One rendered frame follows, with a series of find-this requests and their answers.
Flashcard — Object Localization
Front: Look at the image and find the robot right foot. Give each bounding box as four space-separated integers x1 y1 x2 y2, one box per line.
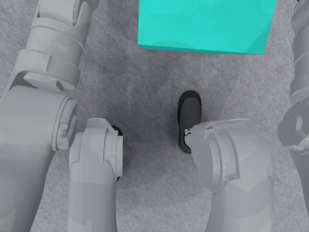
177 90 202 154

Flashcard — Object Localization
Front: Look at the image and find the left robot upper arm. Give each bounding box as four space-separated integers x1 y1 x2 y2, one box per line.
0 85 78 232

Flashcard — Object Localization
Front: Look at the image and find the carton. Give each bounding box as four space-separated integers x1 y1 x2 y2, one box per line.
138 0 277 55

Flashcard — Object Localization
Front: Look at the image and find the right robot forearm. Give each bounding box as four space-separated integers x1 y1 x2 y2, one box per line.
290 0 309 104

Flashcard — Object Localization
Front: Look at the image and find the left robot shin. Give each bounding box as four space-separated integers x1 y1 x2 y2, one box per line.
69 118 115 170

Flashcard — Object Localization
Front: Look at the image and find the left robot forearm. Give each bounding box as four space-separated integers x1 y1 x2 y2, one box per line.
0 0 99 105

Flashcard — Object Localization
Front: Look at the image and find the right robot upper arm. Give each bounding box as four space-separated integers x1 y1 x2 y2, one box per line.
278 99 309 215

